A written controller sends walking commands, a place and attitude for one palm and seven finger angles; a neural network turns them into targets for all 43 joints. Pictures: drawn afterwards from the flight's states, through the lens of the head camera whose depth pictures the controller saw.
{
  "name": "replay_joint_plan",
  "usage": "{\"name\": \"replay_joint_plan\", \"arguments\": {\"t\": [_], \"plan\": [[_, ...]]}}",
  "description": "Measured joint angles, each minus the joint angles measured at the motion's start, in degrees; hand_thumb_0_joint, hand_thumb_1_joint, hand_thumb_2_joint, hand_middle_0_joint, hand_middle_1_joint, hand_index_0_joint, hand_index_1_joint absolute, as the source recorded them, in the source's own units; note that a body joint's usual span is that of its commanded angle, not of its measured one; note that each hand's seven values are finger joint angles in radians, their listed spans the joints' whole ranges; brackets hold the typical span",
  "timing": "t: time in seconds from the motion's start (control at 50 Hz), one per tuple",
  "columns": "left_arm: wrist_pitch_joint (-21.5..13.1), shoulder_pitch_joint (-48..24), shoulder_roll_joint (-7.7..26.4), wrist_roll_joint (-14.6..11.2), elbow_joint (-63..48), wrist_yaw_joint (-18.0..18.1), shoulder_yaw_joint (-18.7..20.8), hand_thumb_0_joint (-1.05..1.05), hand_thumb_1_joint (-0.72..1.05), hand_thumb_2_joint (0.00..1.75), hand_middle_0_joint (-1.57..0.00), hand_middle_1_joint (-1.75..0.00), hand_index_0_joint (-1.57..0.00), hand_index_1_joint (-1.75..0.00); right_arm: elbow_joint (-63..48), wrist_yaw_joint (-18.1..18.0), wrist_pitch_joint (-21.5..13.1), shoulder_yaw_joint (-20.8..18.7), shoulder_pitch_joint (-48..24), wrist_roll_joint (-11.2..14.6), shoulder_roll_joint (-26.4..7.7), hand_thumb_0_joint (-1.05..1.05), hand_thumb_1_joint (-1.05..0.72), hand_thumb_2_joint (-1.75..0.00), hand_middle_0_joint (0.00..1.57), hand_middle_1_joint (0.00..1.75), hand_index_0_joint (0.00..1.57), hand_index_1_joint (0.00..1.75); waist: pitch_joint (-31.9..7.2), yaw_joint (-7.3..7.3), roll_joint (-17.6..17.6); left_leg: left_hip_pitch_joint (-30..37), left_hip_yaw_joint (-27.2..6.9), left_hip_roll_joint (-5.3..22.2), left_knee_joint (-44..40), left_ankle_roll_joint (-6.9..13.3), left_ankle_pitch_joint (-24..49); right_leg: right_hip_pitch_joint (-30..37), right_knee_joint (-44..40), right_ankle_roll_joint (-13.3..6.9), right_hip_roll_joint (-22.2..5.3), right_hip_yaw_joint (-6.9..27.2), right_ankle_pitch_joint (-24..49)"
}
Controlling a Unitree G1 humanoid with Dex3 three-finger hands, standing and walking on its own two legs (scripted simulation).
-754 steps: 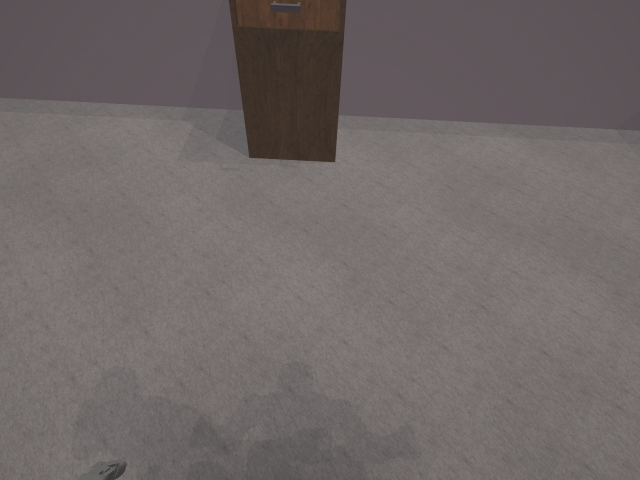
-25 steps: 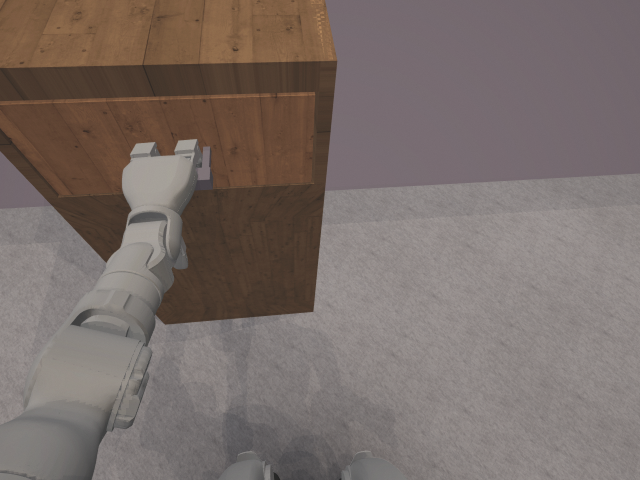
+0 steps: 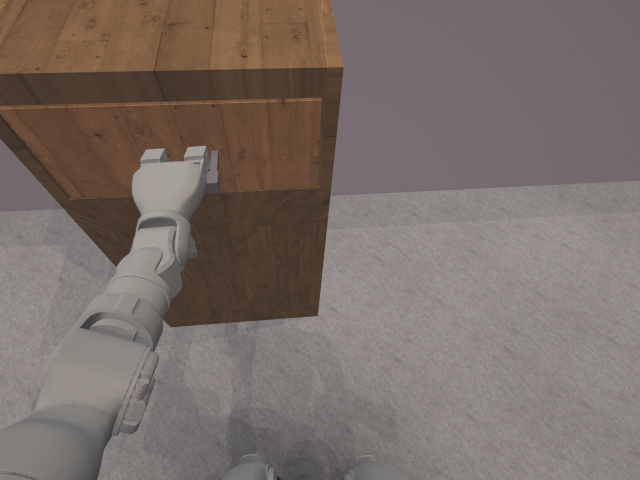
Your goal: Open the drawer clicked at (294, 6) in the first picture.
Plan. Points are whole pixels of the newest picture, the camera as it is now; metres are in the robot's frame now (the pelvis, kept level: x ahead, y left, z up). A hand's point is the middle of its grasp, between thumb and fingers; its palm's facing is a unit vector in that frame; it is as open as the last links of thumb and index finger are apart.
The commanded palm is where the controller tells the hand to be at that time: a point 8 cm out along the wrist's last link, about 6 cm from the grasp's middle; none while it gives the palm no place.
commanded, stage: close the thumb around the handle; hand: left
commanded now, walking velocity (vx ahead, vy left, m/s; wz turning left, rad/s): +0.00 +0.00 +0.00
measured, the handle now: (181, 171) +0.54 +0.16 +0.02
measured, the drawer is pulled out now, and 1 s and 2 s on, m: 0.00 0.02 0.14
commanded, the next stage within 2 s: pull the drawer open in 0.46 s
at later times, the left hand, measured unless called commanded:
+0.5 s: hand (184, 210) +0.48 +0.16 +0.00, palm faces -0.05 -0.03 -1.00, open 5.7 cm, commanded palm +0.47 +0.16 +0.05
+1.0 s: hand (182, 225) +0.46 +0.16 +0.00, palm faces -0.04 -0.05 -1.00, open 5.7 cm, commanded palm +0.42 +0.16 +0.05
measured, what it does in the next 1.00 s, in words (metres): stands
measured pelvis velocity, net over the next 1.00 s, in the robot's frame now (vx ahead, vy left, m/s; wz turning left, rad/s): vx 0.02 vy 0.00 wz -0.02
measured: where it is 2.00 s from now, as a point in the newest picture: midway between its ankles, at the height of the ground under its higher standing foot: outside the picture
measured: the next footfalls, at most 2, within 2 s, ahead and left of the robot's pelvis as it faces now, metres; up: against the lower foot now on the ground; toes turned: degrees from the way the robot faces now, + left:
none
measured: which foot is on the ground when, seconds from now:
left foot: down 0.00-1.00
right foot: down 0.00-1.00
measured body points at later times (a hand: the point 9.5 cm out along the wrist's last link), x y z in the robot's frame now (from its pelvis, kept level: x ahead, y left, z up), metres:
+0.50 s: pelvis +0.00 +0.00 +0.00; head +0.10 +0.00 +0.44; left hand +0.48 +0.16 +0.06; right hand +0.00 -0.27 -0.13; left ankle +0.01 +0.09 -0.69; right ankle -0.02 -0.11 -0.69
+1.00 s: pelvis +0.02 +0.00 +0.01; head +0.10 -0.01 +0.45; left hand +0.46 +0.16 +0.05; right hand +0.04 -0.27 -0.12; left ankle +0.01 +0.09 -0.69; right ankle -0.02 -0.11 -0.69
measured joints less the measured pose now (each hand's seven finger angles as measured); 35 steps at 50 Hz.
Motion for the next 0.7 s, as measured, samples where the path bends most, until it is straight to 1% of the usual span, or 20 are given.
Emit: {"name": "replay_joint_plan", "arguments": {"t": [0.1, 0.32, 0.38, 0.6, 0.7], "plan": [[0.05, -0.14, -0.01, -0.07, -0.12, -0.11, -0.01, 0.0, 0.0, 0.51, -0.34, -1.25, -0.35, -1.25, 0.08, 0.0, -0.06, -0.07, 0.31, -0.03, 0.0, 0.0, -0.9, -0.9, 0.2, 0.3, 0.2, 0.3, 0.03, 0.03, 0.12, -0.2, -0.07, -0.01, 0.14, -0.04, 0.01, -0.19, 0.17, -0.05, 0.0, -0.07, -0.04], [0.81, -0.58, -0.06, -0.41, 0.09, -0.18, -0.41, 0.0, 0.58, 0.76, -0.38, -1.32, -0.38, -1.3, 0.76, 0.08, -0.12, -0.17, 0.88, 0.01, -0.01, 0.0, -0.9, -0.9, 0.2, 0.3, 0.2, 0.3, 0.13, 0.03, 0.22, -0.3, -0.23, 0.01, 0.21, -0.17, 0.04, -0.28, 0.3, -0.19, 0.04, -0.2, -0.1], [0.63, -0.35, 0.16, -0.56, -0.13, -0.6, -0.08, 0.0, 0.7, 0.81, -0.38, -1.33, -0.38, -1.31, 0.67, -0.03, -0.1, -0.11, 0.94, 0.07, -0.02, 0.0, -0.9, -0.9, 0.2, 0.3, 0.2, 0.3, 0.13, -0.04, 0.19, -0.08, -0.16, 0.09, -0.02, -0.2, 0.12, -0.12, 0.08, -0.23, 0.13, -0.1, 0.03], [0.13, -0.2, 0.53, -0.24, -0.02, -0.52, 0.12, 0.0, 0.71, 0.8, -0.36, -1.35, -0.38, -1.33, 0.32, -0.46, -0.5, 0.08, 0.9, 0.3, -0.24, 0.0, -0.9, -0.9, 0.2, 0.3, 0.2, 0.3, 0.23, -0.24, 0.07, 0.02, -0.23, 0.12, -0.28, -0.28, 0.29, -0.03, -0.15, -0.31, 0.19, -0.14, 0.17], [-0.01, 1.63, 0.8, -0.33, -1.99, -1.06, 0.83, 0.0, 0.72, 0.79, -0.35, -1.35, -0.38, -1.33, -0.17, -0.33, -0.19, -0.14, 0.79, 0.29, -0.19, 0.0, -0.9, -0.9, 0.2, 0.3, 0.2, 0.3, 0.08, -0.05, -0.05, 0.69, 0.35, 0.37, -0.73, -0.3, 0.23, 0.33, -0.49, -0.3, 0.42, 0.49, 0.32]]}}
